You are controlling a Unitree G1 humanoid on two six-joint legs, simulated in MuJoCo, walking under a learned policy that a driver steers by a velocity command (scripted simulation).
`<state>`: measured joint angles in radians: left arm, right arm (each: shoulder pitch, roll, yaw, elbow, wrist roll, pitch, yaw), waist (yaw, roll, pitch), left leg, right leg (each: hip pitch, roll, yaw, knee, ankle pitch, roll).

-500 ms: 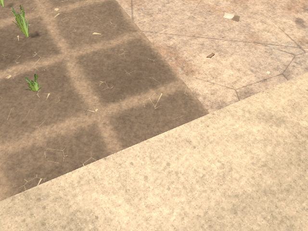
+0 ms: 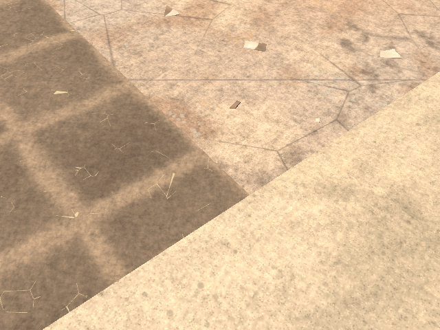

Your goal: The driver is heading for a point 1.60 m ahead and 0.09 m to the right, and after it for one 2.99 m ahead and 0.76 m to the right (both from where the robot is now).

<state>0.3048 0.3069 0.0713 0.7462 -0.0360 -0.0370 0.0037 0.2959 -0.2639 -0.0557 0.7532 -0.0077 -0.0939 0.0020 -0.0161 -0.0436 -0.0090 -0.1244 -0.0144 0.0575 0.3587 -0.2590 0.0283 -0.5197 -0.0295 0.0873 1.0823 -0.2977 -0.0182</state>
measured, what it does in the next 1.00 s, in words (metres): walks ahead: right foot, then left foot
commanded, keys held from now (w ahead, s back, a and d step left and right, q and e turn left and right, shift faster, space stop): w+e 0.32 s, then w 0.08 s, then w+q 0.60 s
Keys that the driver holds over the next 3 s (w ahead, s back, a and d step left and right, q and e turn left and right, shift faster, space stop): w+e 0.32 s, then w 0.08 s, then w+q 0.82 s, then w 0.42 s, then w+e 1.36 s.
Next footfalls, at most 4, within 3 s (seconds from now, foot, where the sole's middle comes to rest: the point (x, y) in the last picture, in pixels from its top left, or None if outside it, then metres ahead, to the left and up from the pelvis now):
0.30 right None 0.32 -0.16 -0.78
0.88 left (220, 280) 0.68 -0.01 -0.78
1.36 right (258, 212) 0.94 -0.16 -0.78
1.98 left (178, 166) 1.24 0.15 -0.86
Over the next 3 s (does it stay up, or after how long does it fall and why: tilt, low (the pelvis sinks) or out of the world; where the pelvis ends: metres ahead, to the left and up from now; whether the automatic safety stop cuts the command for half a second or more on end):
stays up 1.71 0.02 -0.25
